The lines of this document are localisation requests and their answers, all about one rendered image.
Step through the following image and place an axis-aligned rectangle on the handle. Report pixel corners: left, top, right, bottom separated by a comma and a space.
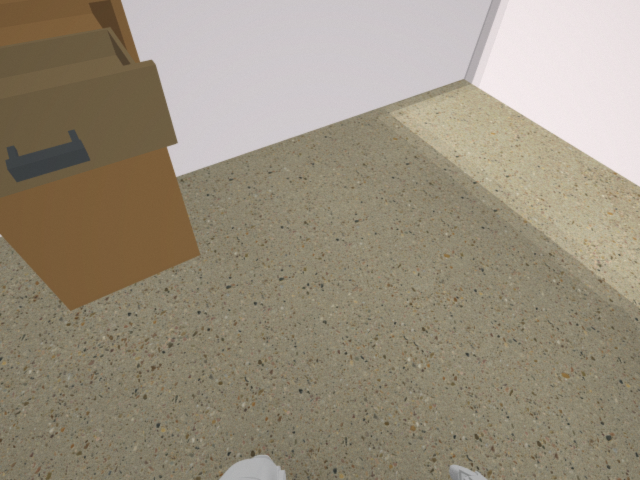
5, 130, 90, 182

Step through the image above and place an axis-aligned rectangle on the left robot thigh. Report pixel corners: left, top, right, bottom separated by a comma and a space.
219, 458, 286, 480

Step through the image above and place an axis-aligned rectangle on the drawer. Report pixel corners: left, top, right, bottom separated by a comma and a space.
0, 27, 178, 198

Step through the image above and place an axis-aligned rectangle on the cabinet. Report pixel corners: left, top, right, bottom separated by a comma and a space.
0, 0, 200, 311

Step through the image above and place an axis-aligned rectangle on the left robot shin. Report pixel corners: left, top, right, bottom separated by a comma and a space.
253, 455, 274, 463

